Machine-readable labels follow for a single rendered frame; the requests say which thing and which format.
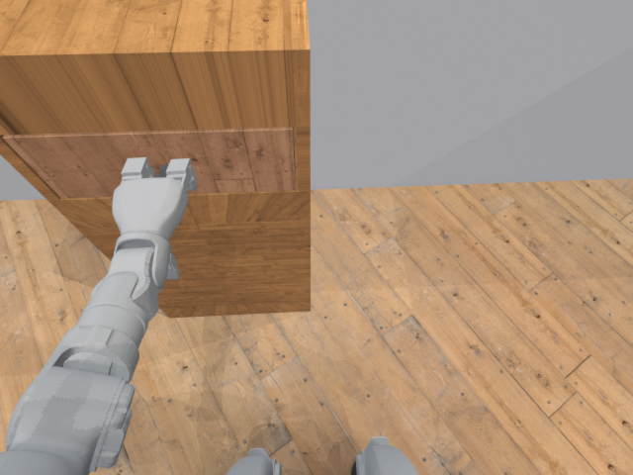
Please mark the left robot hand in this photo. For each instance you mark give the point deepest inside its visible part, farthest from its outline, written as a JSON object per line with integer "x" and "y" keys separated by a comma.
{"x": 144, "y": 202}

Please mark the cabinet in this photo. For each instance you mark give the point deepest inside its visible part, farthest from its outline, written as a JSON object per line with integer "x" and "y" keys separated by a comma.
{"x": 96, "y": 66}

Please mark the right robot shin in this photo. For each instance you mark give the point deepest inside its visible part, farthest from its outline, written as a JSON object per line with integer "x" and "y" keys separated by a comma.
{"x": 377, "y": 440}

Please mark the drawer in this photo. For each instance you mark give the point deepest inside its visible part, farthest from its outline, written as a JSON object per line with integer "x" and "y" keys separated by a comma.
{"x": 88, "y": 165}

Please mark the left robot shin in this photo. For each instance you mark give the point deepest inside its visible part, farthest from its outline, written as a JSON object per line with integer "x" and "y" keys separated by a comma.
{"x": 258, "y": 451}

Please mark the left robot forearm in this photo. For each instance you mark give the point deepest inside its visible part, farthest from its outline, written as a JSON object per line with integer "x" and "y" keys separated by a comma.
{"x": 107, "y": 336}

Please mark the robot shin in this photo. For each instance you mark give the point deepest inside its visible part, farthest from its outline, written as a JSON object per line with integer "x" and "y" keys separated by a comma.
{"x": 258, "y": 451}
{"x": 377, "y": 440}

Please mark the left robot upper arm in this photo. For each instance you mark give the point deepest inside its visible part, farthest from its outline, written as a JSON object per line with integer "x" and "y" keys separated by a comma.
{"x": 75, "y": 422}

